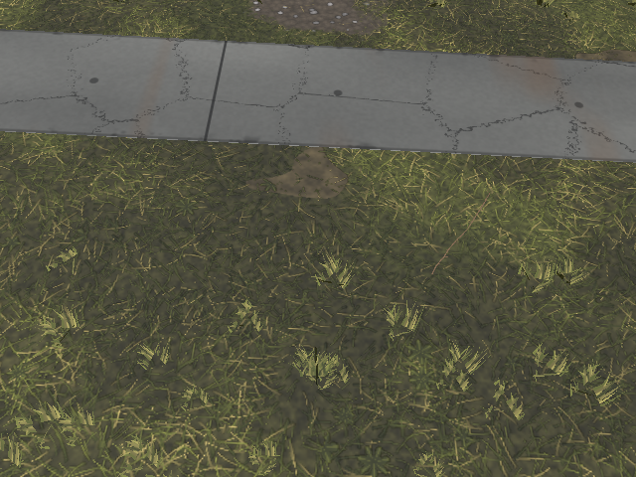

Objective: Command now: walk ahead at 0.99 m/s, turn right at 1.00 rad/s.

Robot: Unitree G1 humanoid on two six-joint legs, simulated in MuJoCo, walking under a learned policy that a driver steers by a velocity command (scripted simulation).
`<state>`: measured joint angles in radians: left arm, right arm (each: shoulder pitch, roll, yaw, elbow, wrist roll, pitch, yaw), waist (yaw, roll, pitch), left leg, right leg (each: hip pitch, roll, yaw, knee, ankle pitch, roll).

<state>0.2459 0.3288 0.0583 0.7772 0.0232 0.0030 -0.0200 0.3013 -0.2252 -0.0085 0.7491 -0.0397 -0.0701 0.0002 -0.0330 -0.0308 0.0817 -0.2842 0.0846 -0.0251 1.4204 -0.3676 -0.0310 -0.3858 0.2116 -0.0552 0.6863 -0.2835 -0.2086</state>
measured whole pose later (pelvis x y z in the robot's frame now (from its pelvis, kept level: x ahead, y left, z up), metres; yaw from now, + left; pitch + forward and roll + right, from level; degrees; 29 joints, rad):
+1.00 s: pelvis +0.73 -0.08 +0.03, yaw -57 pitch +1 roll +1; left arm 0.25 0.32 0.08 0.62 0.03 0.01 -0.03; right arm 0.02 -0.30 -0.02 0.60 -0.03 -0.02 0.00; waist 0.07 0.02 0.03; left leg -0.51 0.03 -0.14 0.71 -0.27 -0.07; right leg -0.29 0.21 0.29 0.50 -0.19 -0.09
